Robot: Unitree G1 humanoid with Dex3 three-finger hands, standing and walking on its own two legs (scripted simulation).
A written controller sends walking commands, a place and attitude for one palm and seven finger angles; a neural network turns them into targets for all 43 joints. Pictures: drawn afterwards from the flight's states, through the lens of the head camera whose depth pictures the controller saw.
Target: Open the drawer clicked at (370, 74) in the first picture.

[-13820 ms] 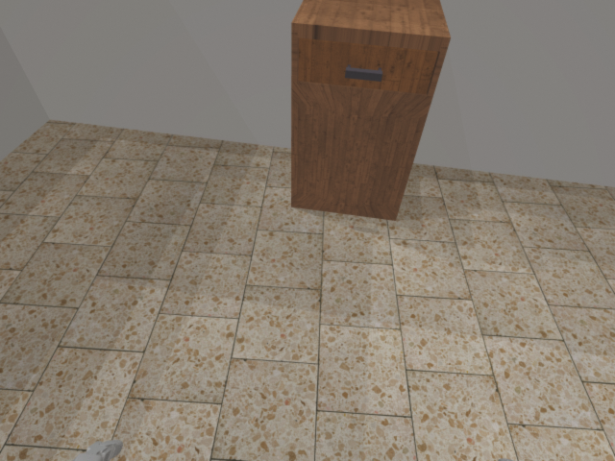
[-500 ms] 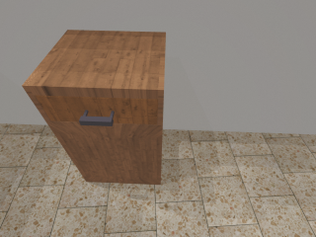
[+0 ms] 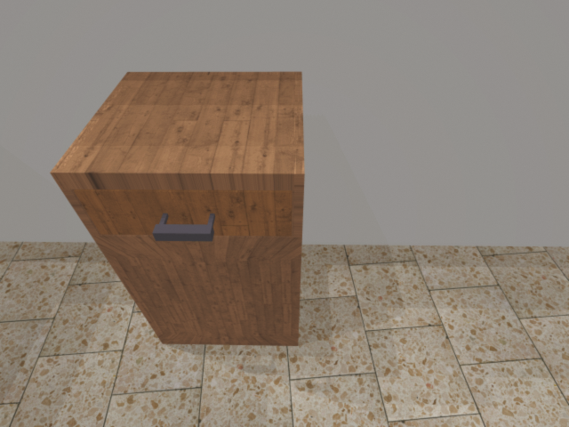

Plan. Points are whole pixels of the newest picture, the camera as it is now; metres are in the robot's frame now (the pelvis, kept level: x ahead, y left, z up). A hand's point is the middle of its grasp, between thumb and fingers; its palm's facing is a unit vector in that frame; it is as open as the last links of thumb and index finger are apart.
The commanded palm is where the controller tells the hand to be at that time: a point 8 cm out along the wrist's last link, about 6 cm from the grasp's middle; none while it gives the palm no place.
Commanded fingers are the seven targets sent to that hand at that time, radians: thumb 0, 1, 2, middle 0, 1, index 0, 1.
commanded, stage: look again from close up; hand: left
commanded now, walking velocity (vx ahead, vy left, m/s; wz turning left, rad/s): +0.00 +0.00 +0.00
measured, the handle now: (186, 225) +0.52 +0.25 -0.07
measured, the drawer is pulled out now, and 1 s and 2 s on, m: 0.00 0.00 0.00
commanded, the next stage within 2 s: raise the hand with hooked fingers in 0.22 s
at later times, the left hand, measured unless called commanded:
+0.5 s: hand (149, 423) +0.15 +0.21 -0.08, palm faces -0.08 -0.78 -0.62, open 7.4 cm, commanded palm +0.13 +0.22 -0.05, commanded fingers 0.00 0.67 0.80 -0.22 -0.45 -0.22 -0.45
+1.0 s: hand (148, 374) +0.20 +0.21 -0.03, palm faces +0.11 -0.05 -0.99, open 10.1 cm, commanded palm +0.18 +0.21 +0.02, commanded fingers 0.00 0.08 0.55 -0.26 -0.82 -0.26 -0.82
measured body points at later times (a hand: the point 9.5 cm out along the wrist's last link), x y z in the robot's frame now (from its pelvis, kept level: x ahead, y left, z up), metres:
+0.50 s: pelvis +0.01 +0.01 -0.01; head +0.01 -0.02 +0.44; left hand +0.15 +0.25 -0.04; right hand +0.08 -0.24 -0.14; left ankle -0.04 +0.08 -0.74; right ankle +0.01 -0.11 -0.74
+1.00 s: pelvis -0.01 -0.05 -0.05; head +0.03 -0.07 +0.40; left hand +0.19 +0.21 +0.02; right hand +0.26 -0.22 -0.13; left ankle -0.04 +0.08 -0.74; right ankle +0.01 -0.11 -0.74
